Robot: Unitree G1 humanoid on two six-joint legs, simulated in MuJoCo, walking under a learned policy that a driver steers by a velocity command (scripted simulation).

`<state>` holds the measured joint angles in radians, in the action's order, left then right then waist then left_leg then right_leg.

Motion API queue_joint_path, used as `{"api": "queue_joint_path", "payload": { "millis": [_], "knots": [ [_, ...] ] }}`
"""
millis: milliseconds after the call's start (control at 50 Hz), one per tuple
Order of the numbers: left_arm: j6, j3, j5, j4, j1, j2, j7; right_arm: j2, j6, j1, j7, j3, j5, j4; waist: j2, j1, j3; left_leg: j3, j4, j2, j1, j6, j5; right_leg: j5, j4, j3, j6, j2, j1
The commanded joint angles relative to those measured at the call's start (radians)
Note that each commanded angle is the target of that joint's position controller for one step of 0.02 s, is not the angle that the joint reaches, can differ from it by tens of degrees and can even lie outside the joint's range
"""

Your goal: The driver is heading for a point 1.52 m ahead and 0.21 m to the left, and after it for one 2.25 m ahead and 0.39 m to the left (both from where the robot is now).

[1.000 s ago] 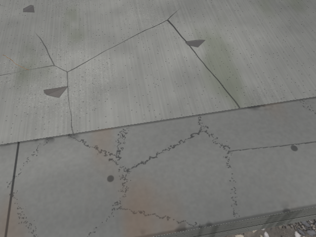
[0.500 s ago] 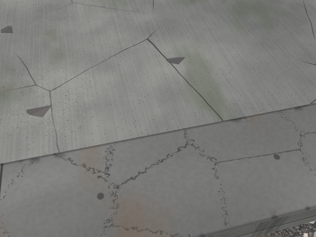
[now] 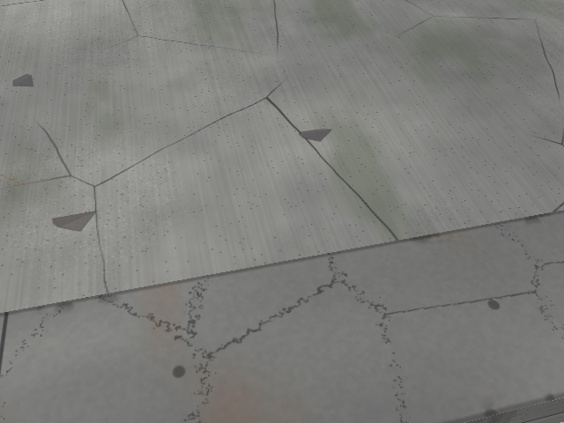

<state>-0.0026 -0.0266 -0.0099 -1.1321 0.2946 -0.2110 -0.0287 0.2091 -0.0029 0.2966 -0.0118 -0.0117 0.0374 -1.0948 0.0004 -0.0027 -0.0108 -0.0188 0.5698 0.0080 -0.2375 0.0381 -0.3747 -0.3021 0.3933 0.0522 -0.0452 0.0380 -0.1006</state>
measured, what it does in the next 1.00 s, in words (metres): climbs: right foot, then left foot 0.16 m higher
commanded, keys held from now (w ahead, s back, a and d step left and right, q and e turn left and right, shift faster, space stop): w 0.52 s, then no key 0.48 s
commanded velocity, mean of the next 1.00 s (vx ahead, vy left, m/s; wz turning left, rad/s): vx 0.31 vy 0.00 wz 0.00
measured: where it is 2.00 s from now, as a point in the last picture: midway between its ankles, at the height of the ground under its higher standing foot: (293, 352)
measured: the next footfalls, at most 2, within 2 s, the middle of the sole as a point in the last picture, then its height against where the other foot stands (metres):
right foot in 0.48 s outside the picture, level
left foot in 0.94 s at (254, 416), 0.16 m higher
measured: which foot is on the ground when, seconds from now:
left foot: down 0.00-0.44, up 0.46-0.92, down 0.94-1.00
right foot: down 0.00-0.06, up 0.08-0.46, down 0.48-0.96, up 0.98-1.00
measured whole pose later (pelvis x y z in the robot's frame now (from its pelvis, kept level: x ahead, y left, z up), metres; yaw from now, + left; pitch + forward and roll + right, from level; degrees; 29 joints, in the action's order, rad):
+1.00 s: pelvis +0.38 +0.02 +0.04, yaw +1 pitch +2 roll +1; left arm 0.04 -0.01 0.01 -1.07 0.46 -0.14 0.00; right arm 0.06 0.01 0.01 -0.03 0.07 0.01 -0.71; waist 0.01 -0.01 0.03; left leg -0.17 1.26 0.03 -0.80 0.14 -0.49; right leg -0.13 0.73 -0.02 -0.06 0.00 -0.17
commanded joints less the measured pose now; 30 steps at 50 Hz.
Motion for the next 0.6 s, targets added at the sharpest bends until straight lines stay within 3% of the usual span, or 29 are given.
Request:
{"api": "queue_joint_path", "payload": {
  "millis": [20, 40, 60, 80, 100, 120, 140, 180, 220, 280, 340, 360, 400, 420, 440, 460, 480, 500, 520, 540, 560, 600],
  "knots": [
    [0.013, -0.033, 0.003, 0.048, -0.05, -0.149, 0.005, 0.039, -0.038, 0.031, 0.007, -0.008, -0.001, 0.048, 0.119, 0.045, 0.154, -0.028, -0.039, -0.009, 0.011, 0.029, -0.02, -0.388, -0.219, 0.269, -0.141, -0.235, -0.202],
    [0.018, -0.033, 0.006, 0.066, -0.093, -0.138, 0.008, 0.033, -0.047, 0.101, 0.004, -0.01, -0.006, 0.024, 0.088, 0.08, 0.16, -0.027, -0.139, 0.011, 0.127, 0.042, -0.006, -0.349, -0.152, 0.208, -0.121, -0.185, -0.273],
    [0.027, -0.028, 0.005, 0.091, -0.132, -0.11, 0.011, 0.06, -0.056, 0.185, -0.004, -0.018, -0.003, -0.001, 0.001, 0.109, 0.161, 0.084, -0.241, -0.048, 0.24, 0.059, -0.043, -0.27, -0.006, 0.129, -0.094, -0.119, -0.366],
    [0.039, -0.007, 0.015, 0.131, -0.164, -0.035, 0.019, 0.163, -0.061, 0.265, -0.011, -0.045, -0.009, -0.016, -0.227, 0.125, 0.137, 0.4, -0.422, -0.215, 0.32, 0.117, -0.275, -0.191, 0.251, -0.036, -0.044, 0.017, -0.512],
    [0.048, -0.012, -0.021, 0.156, -0.174, -0.071, 0.024, 0.212, -0.056, 0.331, -0.005, -0.062, -0.009, -0.04, -0.261, 0.132, 0.162, 0.629, -0.504, -0.367, 0.305, 0.189, -0.365, -0.254, 0.442, -0.071, -0.042, 0.018, -0.6],
    [0.053, -0.019, -0.036, 0.15, -0.163, -0.093, 0.033, 0.161, -0.056, 0.257, -0.003, -0.053, -0.005, -0.021, -0.133, 0.072, 0.205, 0.613, -0.498, -0.37, 0.236, 0.203, -0.379, -0.178, 0.565, -0.021, -0.052, -0.041, -0.608],
    [0.06, -0.016, -0.03, 0.139, -0.14, -0.077, 0.043, 0.128, -0.062, 0.183, 0.0, -0.046, -0.009, 0.009, -0.081, 0.033, 0.205, 0.529, -0.503, -0.332, 0.192, 0.186, -0.315, -0.104, 0.595, -0.012, -0.054, -0.069, -0.593],
    [0.071, -0.018, -0.033, 0.129, -0.123, -0.064, 0.059, 0.094, -0.083, 0.127, -0.003, -0.036, -0.016, 0.038, -0.055, 0.001, 0.16, 0.371, -0.506, -0.264, 0.208, 0.151, -0.065, 0.018, 0.599, -0.032, -0.036, -0.098, -0.563],
    [0.069, -0.019, -0.036, 0.135, -0.139, -0.055, 0.064, 0.075, -0.098, 0.166, -0.005, -0.031, -0.017, 0.024, -0.061, 0.007, 0.115, 0.244, -0.471, -0.213, 0.245, 0.14, 0.182, 0.085, 0.594, -0.07, -0.012, -0.091, -0.559],
    [0.061, -0.011, -0.03, 0.187, -0.241, -0.033, 0.058, 0.066, -0.103, 0.219, -0.009, -0.024, -0.017, 0.009, -0.076, 0.029, 0.107, 0.15, -0.416, -0.2, 0.257, 0.151, 0.504, 0.099, 0.484, -0.114, 0.022, -0.078, -0.565],
    [0.057, 0.004, -0.014, 0.225, -0.317, -0.009, 0.048, 0.087, -0.101, 0.204, -0.011, -0.023, -0.012, 0.024, -0.118, 0.037, 0.096, 0.089, -0.359, -0.182, 0.208, 0.14, 0.729, 0.11, 0.312, -0.159, 0.016, -0.043, -0.445],
    [0.049, 0.007, -0.009, 0.203, -0.245, 0.005, 0.038, 0.086, -0.097, 0.226, -0.014, -0.024, -0.006, 0.016, -0.168, 0.024, 0.052, 0.07, -0.311, -0.191, 0.194, 0.148, 0.783, 0.088, 0.332, -0.18, 0.001, -0.024, -0.356],
    [0.046, -0.004, -0.006, 0.177, -0.147, -0.025, 0.019, 0.088, -0.1, 0.202, -0.012, -0.022, -0.009, 0.026, -0.145, -0.02, 0.016, 0.058, -0.167, -0.192, 0.162, 0.141, 1.085, 0.097, 0.306, -0.187, -0.035, 0.022, -0.215],
    [0.051, -0.018, -0.01, 0.146, -0.033, -0.045, 0.01, 0.105, -0.101, 0.167, -0.01, -0.026, -0.018, 0.033, -0.126, -0.082, -0.022, 0.051, -0.025, -0.175, 0.158, 0.135, 1.131, 0.117, 0.241, -0.189, -0.056, 0.036, -0.116],
    [0.062, -0.026, -0.009, 0.111, 0.102, -0.048, 0.003, 0.12, -0.099, 0.116, -0.005, -0.032, -0.041, 0.043, -0.095, -0.157, -0.065, 0.036, 0.152, -0.149, 0.095, 0.121, 1.079, 0.24, 0.095, -0.191, -0.068, 0.033, 0.041],
    [0.07, -0.047, -0.02, 0.07, 0.233, -0.102, -0.002, 0.116, -0.105, 0.064, 0.003, -0.033, -0.049, 0.067, -0.047, -0.211, -0.103, 0.033, 0.381, -0.094, -0.084, 0.095, 0.782, 0.258, 0.033, -0.1, -0.078, -0.053, 0.239],
    [0.078, -0.06, -0.033, 0.06, 0.28, -0.201, 0.001, -0.005, -0.109, 0.035, 0.007, -0.015, -0.039, 0.112, 0.178, -0.173, -0.105, -0.005, 0.798, 0.043, -0.317, 0.062, -0.071, 0.457, -0.032, 0.281, -0.123, -0.35, 0.311],
    [0.061, -0.07, -0.014, 0.051, 0.235, -0.239, 0.012, -0.019, -0.091, 0.202, 0.004, -0.02, -0.048, 0.099, 0.172, -0.061, -0.143, 0.123, 0.966, 0.062, -0.424, 0.071, -0.049, 0.269, -0.136, 0.53, -0.233, -0.442, 0.274],
    [0.044, -0.058, 0.003, 0.077, 0.115, -0.157, 0.019, 0.012, -0.077, 0.168, 0.009, -0.023, -0.019, 0.103, 0.121, -0.03, -0.019, 0.055, 1.047, -0.002, -0.524, 0.064, 0.005, -0.26, -0.222, 0.521, -0.284, -0.437, 0.14],
    [0.048, -0.03, 0.002, 0.094, 0.051, -0.055, 0.027, 0.04, -0.073, 0.076, 0.017, -0.034, 0.006, 0.129, 0.045, -0.023, 0.102, 0.026, 1.088, -0.029, -0.583, 0.06, 0.033, -0.366, -0.263, 0.439, -0.255, -0.373, 0.018],
    [0.055, -0.016, -0.013, 0.088, 0.047, -0.028, 0.027, 0.017, -0.069, 0.046, 0.019, -0.032, 0.003, 0.142, 0.024, -0.01, 0.134, 0.008, 1.184, -0.03, -0.626, 0.059, 0.038, -0.26, -0.258, 0.362, -0.227, -0.329, -0.027],
    [0.076, 0.009, -0.015, 0.051, 0.093, 0.008, 0.018, -0.044, -0.046, 0.039, 0.025, -0.015, -0.001, 0.169, 0.001, 0.035, 0.123, 0.008, 1.254, -0.052, -0.635, 0.055, 0.052, 0.097, -0.187, 0.188, -0.184, -0.271, -0.144]
  ]
}}
Velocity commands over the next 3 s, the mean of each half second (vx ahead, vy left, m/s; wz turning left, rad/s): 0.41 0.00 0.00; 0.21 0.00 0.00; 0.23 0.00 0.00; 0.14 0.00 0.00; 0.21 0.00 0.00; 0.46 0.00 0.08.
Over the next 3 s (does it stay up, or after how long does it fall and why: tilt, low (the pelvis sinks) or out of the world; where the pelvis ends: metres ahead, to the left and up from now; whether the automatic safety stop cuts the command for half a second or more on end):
stays up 1.00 -0.05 0.16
